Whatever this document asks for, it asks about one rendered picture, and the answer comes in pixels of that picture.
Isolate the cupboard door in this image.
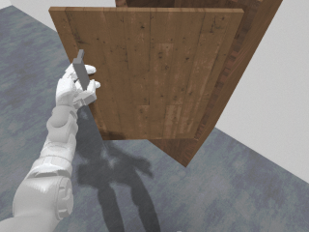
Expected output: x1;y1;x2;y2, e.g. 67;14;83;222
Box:
48;6;244;140

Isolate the handle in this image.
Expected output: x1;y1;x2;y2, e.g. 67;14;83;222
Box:
72;49;96;103

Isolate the robot left forearm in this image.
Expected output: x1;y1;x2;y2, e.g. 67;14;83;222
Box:
13;105;78;216

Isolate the robot left upper arm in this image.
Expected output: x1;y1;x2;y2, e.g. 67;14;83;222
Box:
0;175;73;232

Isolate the left robot hand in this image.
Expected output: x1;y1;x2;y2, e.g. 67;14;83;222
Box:
55;63;100;113

